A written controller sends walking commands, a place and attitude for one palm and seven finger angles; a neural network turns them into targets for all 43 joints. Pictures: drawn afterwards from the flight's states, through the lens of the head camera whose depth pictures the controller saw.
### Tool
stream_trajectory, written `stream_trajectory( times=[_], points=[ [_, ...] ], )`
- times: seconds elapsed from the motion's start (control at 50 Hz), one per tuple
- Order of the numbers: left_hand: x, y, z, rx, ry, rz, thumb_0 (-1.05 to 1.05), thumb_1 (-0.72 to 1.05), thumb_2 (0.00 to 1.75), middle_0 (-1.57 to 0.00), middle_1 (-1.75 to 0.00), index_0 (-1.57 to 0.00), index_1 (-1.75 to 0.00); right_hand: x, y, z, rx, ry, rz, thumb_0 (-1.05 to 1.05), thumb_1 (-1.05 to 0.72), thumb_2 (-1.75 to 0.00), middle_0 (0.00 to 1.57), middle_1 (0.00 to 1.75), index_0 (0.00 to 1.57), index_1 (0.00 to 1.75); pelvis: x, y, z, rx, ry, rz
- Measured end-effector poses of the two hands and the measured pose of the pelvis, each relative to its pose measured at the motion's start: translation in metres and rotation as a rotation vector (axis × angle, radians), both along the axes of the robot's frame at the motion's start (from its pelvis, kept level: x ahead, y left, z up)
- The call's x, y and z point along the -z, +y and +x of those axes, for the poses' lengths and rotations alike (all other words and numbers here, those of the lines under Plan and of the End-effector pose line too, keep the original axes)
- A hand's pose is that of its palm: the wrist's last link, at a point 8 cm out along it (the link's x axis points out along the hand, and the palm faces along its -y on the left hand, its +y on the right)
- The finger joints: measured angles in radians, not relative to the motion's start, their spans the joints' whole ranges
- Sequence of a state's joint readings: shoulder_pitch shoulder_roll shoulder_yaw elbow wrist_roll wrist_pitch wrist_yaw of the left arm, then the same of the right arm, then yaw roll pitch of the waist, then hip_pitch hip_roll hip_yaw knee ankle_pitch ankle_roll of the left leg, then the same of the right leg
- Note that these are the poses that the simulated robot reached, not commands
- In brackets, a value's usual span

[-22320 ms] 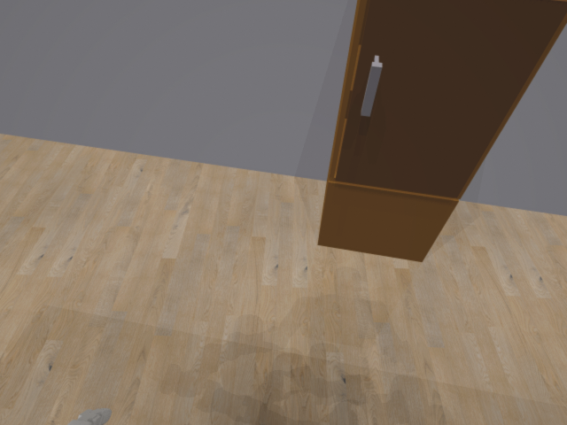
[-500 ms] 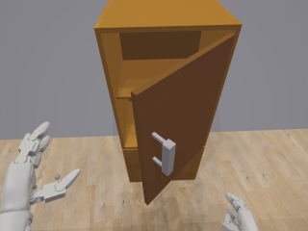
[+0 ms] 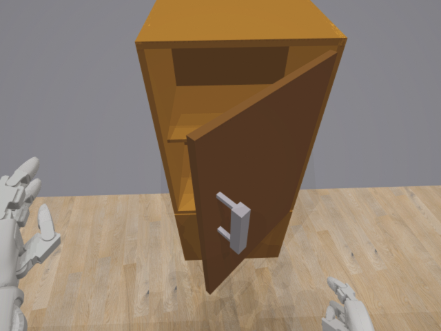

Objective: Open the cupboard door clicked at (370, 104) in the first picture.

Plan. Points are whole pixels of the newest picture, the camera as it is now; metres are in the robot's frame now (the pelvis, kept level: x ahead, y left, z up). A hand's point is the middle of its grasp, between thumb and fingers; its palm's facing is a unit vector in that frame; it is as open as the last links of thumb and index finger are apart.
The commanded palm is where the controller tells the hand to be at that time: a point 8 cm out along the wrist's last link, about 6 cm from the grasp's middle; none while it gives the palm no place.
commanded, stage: draw the hand back to the body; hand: left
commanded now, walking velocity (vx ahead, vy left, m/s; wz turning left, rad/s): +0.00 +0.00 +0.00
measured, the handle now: (230, 222) +0.32 +0.03 +0.02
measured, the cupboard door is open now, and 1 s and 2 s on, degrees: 44 44 44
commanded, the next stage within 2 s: step back with the hand held close in 0.08 s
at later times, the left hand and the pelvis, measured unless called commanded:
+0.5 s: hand (68, 237) +0.19 +0.25 +0.14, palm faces +0.33 -0.82 -0.48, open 7.4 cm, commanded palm +0.13 +0.29 +0.17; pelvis -0.02 +0.00 +0.00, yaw -2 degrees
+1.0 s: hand out of the picture +0.09 +0.28 +0.15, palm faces +0.48 -0.74 -0.48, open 7.4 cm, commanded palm +0.02 +0.31 +0.17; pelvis -0.10 +0.00 -0.02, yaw +3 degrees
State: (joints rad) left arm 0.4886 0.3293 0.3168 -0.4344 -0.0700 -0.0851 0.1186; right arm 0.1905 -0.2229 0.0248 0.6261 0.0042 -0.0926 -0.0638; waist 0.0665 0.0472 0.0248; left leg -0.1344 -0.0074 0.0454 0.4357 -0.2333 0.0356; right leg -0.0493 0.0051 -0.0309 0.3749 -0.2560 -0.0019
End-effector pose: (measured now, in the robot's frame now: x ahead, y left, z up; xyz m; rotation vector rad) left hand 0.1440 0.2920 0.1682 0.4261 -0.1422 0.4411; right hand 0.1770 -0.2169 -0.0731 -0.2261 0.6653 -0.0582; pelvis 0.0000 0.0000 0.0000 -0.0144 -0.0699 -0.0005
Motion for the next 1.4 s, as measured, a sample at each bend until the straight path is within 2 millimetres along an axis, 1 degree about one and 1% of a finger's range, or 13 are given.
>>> stream_trajectory(
  times=[0.22, 0.34, 0.46, 0.56, 0.66, 0.78, 0.96, 1.04, 1.1, 1.18, 1.26, 1.32, 1.4],
  points=[
    [-0.004, -0.006, -0.002, -0.014, -0.008, 0.008, 0.01, 0.89, 0.9, -0.21, -0.3, -0.21, -0.31, 0.003, -0.007, -0.001, 0.005, 0.001, 0.013, 0.02, -0.91, -0.9, 0.2, 0.3, 0.2, 0.3, -0.001, -0.009, -0.001, 0.0, -0.006, 0.001],
    [-0.006, -0.001, 0.006, -0.003, 0.01, 0.068, 0.01, 0.89, 0.9, -0.21, -0.3, -0.21, -0.31, 0.002, -0.017, -0.005, 0.04, 0.027, 0.004, 0.02, -0.91, -0.9, 0.2, 0.3, 0.21, 0.3, 0.0, -0.011, -0.005, 0.01, 0.039, -0.01],
    [0.004, -0.007, 0.012, 0.071, 0.075, 0.082, 0.01, 0.89, 0.9, -0.21, -0.3, -0.21, -0.31, 0.001, -0.03, -0.02, 0.11, 0.058, -0.026, 0.02, -0.91, -0.9, 0.2, 0.3, 0.21, 0.3, 0.001, -0.005, -0.013, 0.027, 0.07, -0.005],
    [0.0, -0.007, 0.007, 0.124, 0.063, 0.124, 0.01, 0.89, 0.9, -0.21, -0.3, -0.21, -0.31, -0.001, -0.034, -0.039, 0.154, 0.075, -0.049, 0.02, -0.91, -0.9, 0.2, 0.3, 0.2, 0.3, 0.003, 0.0, -0.025, 0.035, 0.077, -0.004],
    [-0.007, 0.002, -0.008, 0.132, 0.016, 0.16, 0.01, 0.89, 0.9, -0.21, -0.3, -0.22, -0.31, -0.002, -0.029, -0.059, 0.165, 0.074, -0.059, 0.02, -0.91, -0.9, 0.2, 0.3, 0.2, 0.3, 0.006, 0.005, -0.04, 0.035, 0.076, -0.007],
    [-0.003, 0.013, -0.036, 0.104, -0.015, 0.167, 0.01, 0.89, 0.9, -0.21, -0.3, -0.21, -0.31, 0.001, -0.017, -0.084, 0.142, 0.064, -0.059, 0.02, -0.91, -0.9, 0.2, 0.3, 0.2, 0.3, 0.011, 0.011, -0.062, 0.025, 0.073, -0.015],
    [-0.002, 0.018, -0.085, 0.022, -0.088, 0.204, 0.01, 0.89, 0.9, -0.21, -0.3, -0.21, -0.31, 0.022, -0.002, -0.111, 0.052, 0.066, -0.042, 0.02, -0.91, -0.9, 0.2, 0.3, 0.21, 0.3, 0.024, 0.006, -0.094, -0.047, 0.049, -0.023],
    [-0.004, 0.016, -0.106, -0.002, -0.109, 0.179, 0.01, 0.89, 0.9, -0.21, -0.3, -0.21, -0.31, 0.026, 0.0, -0.12, 0.026, 0.087, -0.037, 0.02, -0.91, -0.9, 0.2, 0.3, 0.21, 0.3, 0.023, 0.006, -0.105, -0.047, 0.054, -0.018],
    [-0.003, 0.018, -0.114, 0.007, -0.126, 0.148, 0.01, 0.89, 0.9, -0.21, -0.3, -0.21, -0.31, 0.023, 0.002, -0.129, 0.027, 0.109, -0.054, 0.02, -0.91, -0.9, 0.2, 0.3, 0.21, 0.3, 0.02, 0.011, -0.112, -0.043, 0.058, -0.009],
    [0.0, 0.03, -0.118, 0.038, -0.142, 0.157, 0.01, 0.89, 0.9, -0.21, -0.3, -0.21, -0.31, 0.018, 0.006, -0.139, 0.039, 0.093, -0.088, 0.02, -0.91, -0.9, 0.2, 0.3, 0.21, 0.3, 0.023, 0.019, -0.13, -0.052, 0.063, -0.021],
    [-0.005, 0.039, -0.128, 0.04, -0.11, 0.175, 0.01, 0.89, 0.9, -0.21, -0.3, -0.21, -0.31, 0.007, 0.014, -0.152, 0.049, 0.059, -0.068, 0.02, -0.91, -0.9, 0.2, 0.3, 0.21, 0.3, 0.015, 0.02, -0.146, -0.036, 0.076, -0.043],
    [-0.01, 0.035, -0.139, 0.053, -0.113, 0.146, 0.01, 0.89, 0.9, -0.21, -0.3, -0.21, -0.31, 0.0, 0.019, -0.164, 0.044, 0.047, -0.05, 0.02, -0.91, -0.9, 0.2, 0.3, 0.21, 0.3, 0.008, 0.019, -0.157, -0.004, 0.099, -0.053],
    [-0.013, 0.018, -0.149, 0.102, -0.124, 0.103, 0.01, 0.89, 0.9, -0.21, -0.3, -0.21, -0.31, -0.004, 0.018, -0.182, 0.037, 0.039, -0.039, 0.02, -0.91, -0.9, 0.2, 0.3, 0.21, 0.3, 0.004, 0.014, -0.176, 0.023, 0.127, -0.058]
  ],
)
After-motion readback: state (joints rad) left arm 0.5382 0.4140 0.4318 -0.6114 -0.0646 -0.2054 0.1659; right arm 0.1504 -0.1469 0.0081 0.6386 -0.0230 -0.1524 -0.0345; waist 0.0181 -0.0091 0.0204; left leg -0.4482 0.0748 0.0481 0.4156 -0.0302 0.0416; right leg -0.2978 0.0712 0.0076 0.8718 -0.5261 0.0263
